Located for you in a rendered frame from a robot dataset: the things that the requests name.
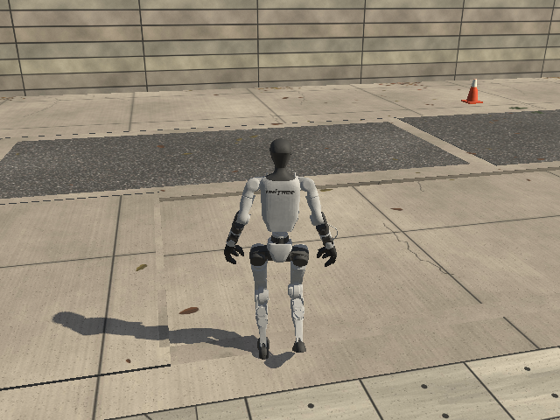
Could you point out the robot right hand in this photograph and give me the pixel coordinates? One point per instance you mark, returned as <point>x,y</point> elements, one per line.
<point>328,252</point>

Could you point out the humanoid robot head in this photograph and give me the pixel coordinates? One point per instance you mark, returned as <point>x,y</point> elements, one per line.
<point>280,151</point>

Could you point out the robot right upper arm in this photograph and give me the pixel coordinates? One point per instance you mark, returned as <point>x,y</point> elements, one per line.
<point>313,201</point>

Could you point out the robot left hand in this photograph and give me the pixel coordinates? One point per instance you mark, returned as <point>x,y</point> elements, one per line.
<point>232,250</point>

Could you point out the robot left shin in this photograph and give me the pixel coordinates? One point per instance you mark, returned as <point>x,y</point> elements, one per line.
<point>261,316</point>

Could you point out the robot left forearm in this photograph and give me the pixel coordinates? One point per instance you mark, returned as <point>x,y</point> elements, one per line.
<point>235,232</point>

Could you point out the robot left upper arm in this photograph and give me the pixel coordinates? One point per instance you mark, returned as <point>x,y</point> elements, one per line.
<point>247,198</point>

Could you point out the robot right forearm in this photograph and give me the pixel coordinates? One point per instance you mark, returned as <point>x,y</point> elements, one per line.
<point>325,234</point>

